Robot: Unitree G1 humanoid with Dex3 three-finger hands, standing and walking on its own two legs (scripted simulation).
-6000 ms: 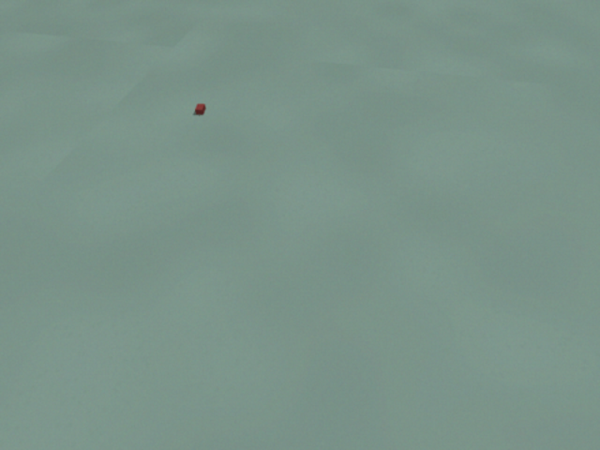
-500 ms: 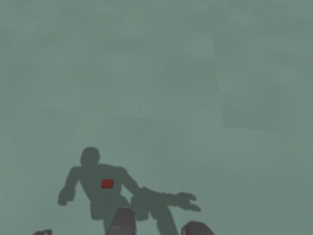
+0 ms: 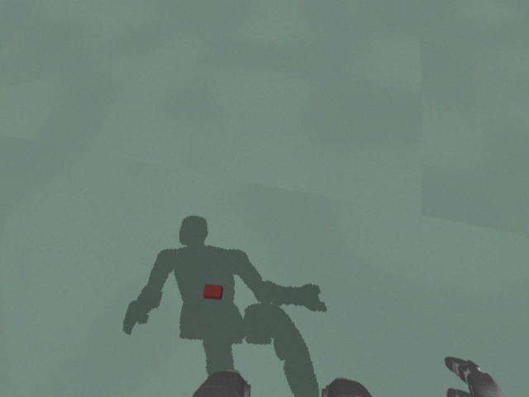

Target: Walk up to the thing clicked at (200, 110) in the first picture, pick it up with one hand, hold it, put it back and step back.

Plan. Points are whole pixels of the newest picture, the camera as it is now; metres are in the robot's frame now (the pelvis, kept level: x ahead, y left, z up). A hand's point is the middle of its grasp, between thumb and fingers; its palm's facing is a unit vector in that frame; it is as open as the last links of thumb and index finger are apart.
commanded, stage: walk up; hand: left
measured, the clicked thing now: (213, 291) +0.49 +0.27 -0.73
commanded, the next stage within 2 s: stand in 1.28 s
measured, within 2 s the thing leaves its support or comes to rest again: neither
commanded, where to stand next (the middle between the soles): +0.10 +0.05 m, yaw -2 degrees
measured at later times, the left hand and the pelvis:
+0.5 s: hand out of the picture +0.10 +0.29 -0.13, palm faces -0.04 -0.92 -0.39, open 7.4 cm; pelvis +0.01 +0.02 +0.03, yaw -1 degrees
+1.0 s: hand out of the picture +0.11 +0.26 -0.12, palm faces -0.06 -0.93 -0.37, open 7.4 cm; pelvis +0.02 +0.01 +0.04, yaw -2 degrees
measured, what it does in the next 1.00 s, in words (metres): stands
